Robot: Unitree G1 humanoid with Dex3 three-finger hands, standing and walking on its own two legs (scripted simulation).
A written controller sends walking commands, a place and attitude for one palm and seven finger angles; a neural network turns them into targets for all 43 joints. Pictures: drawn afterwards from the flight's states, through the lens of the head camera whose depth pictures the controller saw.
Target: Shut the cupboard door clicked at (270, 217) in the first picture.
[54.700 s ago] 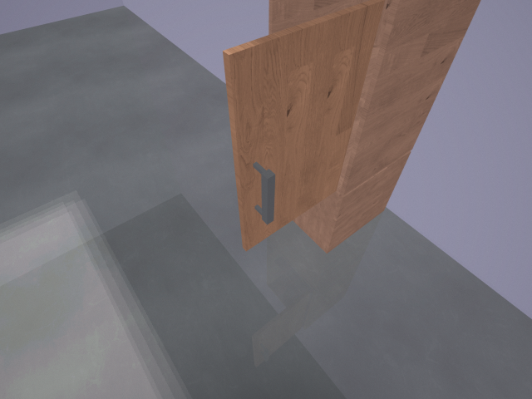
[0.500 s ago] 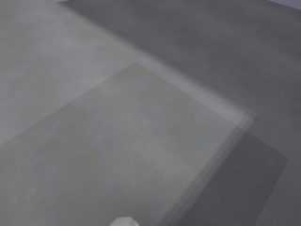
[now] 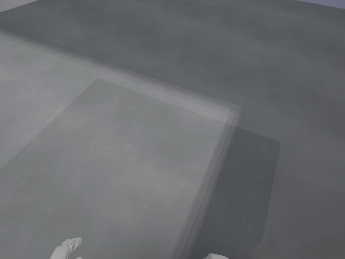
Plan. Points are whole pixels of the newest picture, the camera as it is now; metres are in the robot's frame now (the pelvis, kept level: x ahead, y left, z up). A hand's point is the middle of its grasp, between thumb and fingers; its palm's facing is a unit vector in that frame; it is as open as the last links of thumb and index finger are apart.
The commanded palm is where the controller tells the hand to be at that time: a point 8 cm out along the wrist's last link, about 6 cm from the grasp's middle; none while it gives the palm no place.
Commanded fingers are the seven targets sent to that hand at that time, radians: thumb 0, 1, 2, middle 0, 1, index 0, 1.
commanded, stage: turn to face it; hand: left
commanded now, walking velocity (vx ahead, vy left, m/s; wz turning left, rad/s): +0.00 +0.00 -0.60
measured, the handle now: out of the picture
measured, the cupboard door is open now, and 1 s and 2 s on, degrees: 36 36 36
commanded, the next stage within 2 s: none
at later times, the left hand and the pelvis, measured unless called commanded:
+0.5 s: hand out of the picture +0.13 +0.17 -0.18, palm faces -0.21 -0.96 -0.20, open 7.3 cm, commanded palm none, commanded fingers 0.00 0.90 0.90 -0.20 -0.30 -0.20 -0.30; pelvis +0.02 +0.00 -0.01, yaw -15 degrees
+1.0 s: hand (153, 216) +0.24 +0.08 -0.15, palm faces -0.54 -0.78 -0.30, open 7.3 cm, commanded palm none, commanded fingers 0.00 0.90 0.90 -0.20 -0.30 -0.20 -0.30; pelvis +0.02 -0.04 -0.01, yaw -34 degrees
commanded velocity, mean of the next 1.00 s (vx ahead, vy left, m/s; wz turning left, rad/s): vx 0.00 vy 0.00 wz -0.60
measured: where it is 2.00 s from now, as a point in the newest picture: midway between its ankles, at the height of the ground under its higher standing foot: outside the picture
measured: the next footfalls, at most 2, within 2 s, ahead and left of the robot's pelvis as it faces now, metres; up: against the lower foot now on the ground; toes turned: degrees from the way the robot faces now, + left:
right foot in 0.08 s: +0.04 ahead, -0.13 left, +0.00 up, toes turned -7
left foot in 0.50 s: +0.09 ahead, +0.10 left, +0.00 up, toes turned -15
